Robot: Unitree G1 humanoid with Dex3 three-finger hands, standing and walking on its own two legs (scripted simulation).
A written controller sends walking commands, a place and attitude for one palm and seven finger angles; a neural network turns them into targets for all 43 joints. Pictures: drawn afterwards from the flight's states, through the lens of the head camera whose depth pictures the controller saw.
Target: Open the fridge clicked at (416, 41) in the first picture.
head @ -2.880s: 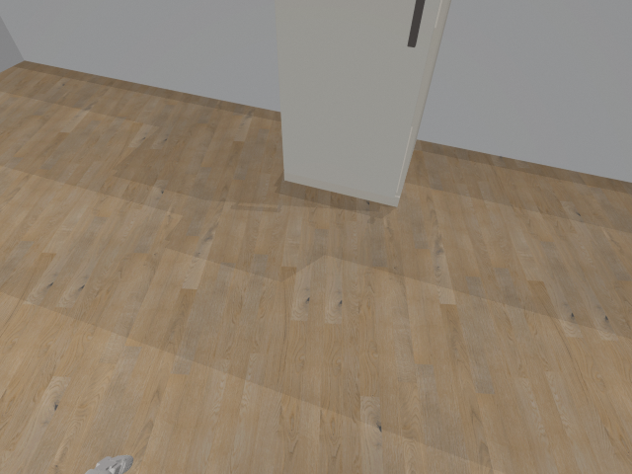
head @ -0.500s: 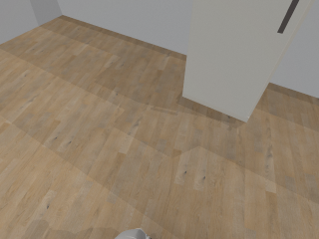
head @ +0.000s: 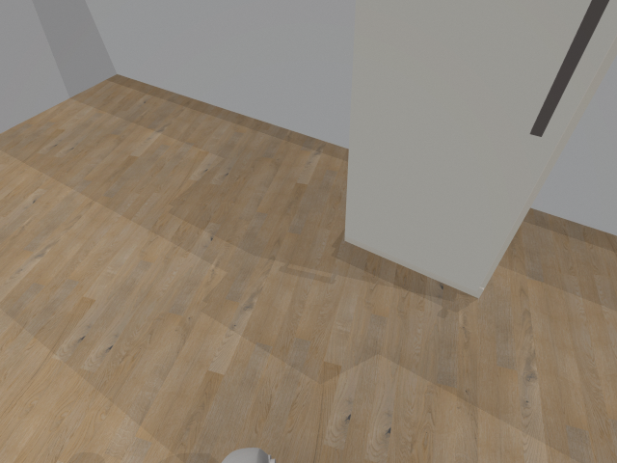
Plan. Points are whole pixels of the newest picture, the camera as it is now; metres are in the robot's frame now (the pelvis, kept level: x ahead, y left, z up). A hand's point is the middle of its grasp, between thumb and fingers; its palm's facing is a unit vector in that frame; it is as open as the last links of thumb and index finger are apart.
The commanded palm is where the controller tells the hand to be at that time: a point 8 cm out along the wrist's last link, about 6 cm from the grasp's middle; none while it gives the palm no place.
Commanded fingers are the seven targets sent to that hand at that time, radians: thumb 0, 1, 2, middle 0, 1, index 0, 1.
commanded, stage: walk to a spot facing it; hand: right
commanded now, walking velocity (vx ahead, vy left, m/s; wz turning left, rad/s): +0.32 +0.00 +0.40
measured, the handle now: (577, 46) +0.80 -0.48 +0.17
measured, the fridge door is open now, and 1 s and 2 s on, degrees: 0 0 0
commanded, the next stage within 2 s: turn to face it in 0.14 s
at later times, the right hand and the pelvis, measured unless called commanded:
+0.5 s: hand (380, 361) +0.32 -0.10 -0.16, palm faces -0.02 +0.98 -0.20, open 7.2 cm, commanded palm none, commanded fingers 0.00 -0.90 -0.90 0.20 0.30 0.20 0.30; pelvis +0.20 +0.07 -0.01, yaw +1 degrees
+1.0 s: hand (439, 390) +0.27 -0.19 -0.17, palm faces +0.28 +0.92 -0.28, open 7.4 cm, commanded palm none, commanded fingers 0.00 -0.90 -0.90 0.20 0.30 0.20 0.30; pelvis +0.26 +0.04 +0.00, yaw -14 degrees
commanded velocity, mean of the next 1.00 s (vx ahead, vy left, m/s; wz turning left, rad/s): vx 0.05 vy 0.00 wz -0.36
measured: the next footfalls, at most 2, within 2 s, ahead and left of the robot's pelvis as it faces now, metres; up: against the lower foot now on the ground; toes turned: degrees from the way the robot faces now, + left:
left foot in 0.30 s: +0.28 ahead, +0.17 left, +0.00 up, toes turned +15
right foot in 0.70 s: +0.31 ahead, -0.07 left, +0.00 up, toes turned -17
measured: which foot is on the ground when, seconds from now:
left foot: up 0.00-0.28, down 0.30-0.70, up 0.72-1.00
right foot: down 0.00-0.28, up 0.30-0.68, down 0.70-1.00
